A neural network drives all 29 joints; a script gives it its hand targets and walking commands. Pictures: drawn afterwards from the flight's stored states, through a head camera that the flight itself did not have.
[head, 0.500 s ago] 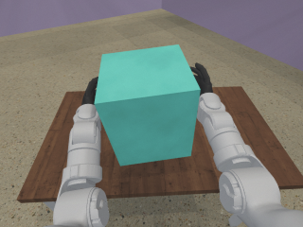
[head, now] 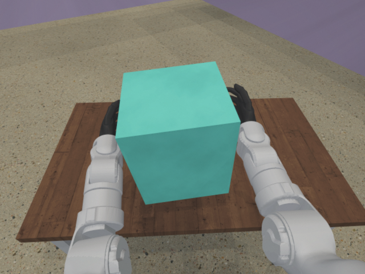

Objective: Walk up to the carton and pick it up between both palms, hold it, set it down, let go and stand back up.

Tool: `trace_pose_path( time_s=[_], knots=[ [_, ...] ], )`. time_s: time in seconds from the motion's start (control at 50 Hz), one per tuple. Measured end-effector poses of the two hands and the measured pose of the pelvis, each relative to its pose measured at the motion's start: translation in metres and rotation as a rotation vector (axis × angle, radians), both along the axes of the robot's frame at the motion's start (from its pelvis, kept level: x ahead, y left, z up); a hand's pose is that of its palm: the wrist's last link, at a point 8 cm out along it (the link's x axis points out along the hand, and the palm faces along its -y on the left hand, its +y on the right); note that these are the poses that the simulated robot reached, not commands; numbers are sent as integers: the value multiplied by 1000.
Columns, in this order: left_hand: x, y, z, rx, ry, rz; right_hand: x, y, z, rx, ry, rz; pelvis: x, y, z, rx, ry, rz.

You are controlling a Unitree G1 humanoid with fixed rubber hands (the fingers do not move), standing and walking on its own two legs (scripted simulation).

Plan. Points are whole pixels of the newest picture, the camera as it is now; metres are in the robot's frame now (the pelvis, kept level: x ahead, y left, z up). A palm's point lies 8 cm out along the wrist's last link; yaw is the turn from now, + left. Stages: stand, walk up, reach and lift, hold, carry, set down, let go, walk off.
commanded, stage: set down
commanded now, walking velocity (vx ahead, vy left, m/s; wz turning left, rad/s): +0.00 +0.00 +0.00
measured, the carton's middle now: (178, 136) +0.40 +0.04 +0.09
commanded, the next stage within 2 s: none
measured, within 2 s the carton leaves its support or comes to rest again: neither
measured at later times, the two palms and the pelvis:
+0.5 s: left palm (118, 142) +0.38 +0.18 +0.09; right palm (246, 127) +0.41 -0.12 +0.11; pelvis +0.00 +0.00 +0.00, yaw +0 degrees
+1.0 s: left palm (124, 150) +0.40 +0.18 +0.04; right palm (239, 132) +0.44 -0.12 +0.06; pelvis +0.02 +0.00 +0.00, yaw +0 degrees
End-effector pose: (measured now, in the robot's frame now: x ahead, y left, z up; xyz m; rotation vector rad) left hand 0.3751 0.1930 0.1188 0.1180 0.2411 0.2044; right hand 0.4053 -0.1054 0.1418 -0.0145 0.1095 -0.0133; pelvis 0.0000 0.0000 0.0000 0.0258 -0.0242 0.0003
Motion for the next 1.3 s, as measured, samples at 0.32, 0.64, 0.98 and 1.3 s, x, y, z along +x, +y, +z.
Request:
trace_pose_path(
  time_s=[0.32, 0.64, 0.98, 1.3],
  knots=[
    [3, -5, -23, 16, 27, -1, 5, -4, -18, -25, 25, 8, 3, 0, 0, 0, 4, 0],
    [10, -12, -44, 24, 67, -9, 11, -12, -39, -26, 71, 10, 7, 0, 0, 0, 36, 2],
    [25, -13, -81, 19, 91, 22, 35, -11, -75, -36, 99, 30, 19, 0, -1, 0, 143, 4],
    [35, -12, -97, 23, 53, 43, 49, -9, -93, -22, 65, 47, 27, 0, -2, 0, 227, 7]
  ],
)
